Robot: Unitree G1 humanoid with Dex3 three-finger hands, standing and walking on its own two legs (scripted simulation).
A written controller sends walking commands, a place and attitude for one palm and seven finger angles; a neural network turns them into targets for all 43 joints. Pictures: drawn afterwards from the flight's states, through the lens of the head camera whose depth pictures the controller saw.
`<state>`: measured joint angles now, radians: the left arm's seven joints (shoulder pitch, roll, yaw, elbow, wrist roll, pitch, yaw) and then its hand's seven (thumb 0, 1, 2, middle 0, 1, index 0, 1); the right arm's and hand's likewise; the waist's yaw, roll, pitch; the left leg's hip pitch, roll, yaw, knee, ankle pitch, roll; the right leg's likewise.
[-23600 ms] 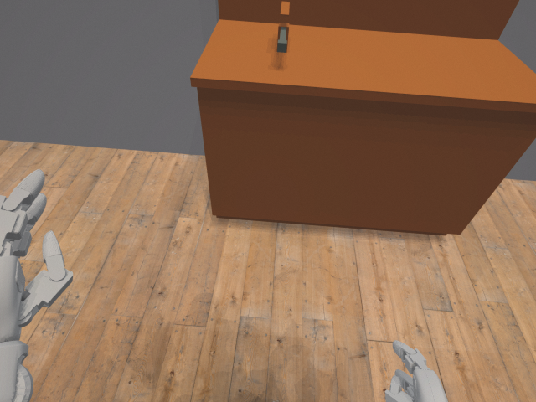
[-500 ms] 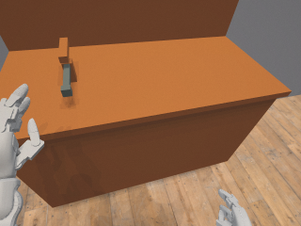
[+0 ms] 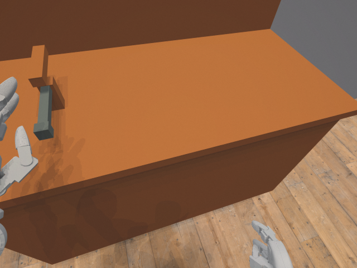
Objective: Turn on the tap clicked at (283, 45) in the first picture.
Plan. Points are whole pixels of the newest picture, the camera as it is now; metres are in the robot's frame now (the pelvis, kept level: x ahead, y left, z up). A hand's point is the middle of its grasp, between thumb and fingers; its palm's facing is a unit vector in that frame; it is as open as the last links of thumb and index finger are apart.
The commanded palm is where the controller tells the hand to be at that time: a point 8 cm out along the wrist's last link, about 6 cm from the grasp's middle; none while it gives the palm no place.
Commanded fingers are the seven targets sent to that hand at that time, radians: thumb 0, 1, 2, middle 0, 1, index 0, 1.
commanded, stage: come to a stop and stand still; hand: left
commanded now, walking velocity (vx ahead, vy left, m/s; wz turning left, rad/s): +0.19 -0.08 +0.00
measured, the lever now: (44, 130) +0.36 +0.31 +0.10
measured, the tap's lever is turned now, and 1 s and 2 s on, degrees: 0 0 0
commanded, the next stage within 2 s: look again from close up in 1.98 s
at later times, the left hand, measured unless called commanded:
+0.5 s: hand (35, 114) +0.31 +0.26 +0.21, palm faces +0.39 -0.81 -0.45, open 7.4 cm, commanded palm +0.25 +0.30 +0.20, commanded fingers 0.00 0.90 0.90 -0.20 -0.30 -0.20 -0.30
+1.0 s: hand out of the picture +0.33 +0.32 +0.22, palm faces +0.50 -0.77 -0.40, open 7.4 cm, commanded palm +0.24 +0.31 +0.20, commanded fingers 0.00 0.90 0.90 -0.20 -0.30 -0.20 -0.30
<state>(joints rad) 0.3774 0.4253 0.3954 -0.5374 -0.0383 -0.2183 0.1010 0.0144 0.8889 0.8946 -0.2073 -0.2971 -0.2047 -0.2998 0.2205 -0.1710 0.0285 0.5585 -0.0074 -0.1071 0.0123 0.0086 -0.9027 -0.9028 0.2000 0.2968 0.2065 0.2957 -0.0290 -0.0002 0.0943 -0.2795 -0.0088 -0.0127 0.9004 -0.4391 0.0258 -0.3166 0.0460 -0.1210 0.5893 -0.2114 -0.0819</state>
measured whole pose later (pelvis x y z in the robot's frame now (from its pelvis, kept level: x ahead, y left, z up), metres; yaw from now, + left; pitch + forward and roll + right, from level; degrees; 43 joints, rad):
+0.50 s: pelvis +0.10 +0.02 +0.01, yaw +1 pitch -2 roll -2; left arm 0.42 0.40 0.41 -0.60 -0.05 -0.19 0.11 0.01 0.89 0.89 -0.21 -0.30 -0.20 -0.30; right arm 0.12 -0.13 0.05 0.52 0.00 -0.14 0.01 0.01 -0.90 -0.90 0.20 0.30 0.21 0.30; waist 0.02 0.02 0.13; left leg -0.34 0.09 0.06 0.59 -0.22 -0.01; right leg -0.22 0.05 -0.05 0.52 -0.26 -0.03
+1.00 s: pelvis +0.09 +0.03 +0.02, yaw +0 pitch -1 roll -1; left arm 0.21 0.49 0.48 -0.36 -0.05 -0.22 0.11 0.01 0.89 0.89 -0.21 -0.30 -0.21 -0.30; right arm 0.19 -0.22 -0.01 0.58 0.02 -0.13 -0.03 0.01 -0.91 -0.90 0.20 0.30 0.20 0.30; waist 0.04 -0.02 0.08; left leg -0.32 0.05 0.06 0.50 -0.16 0.01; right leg -0.23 0.02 -0.03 0.47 -0.23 -0.01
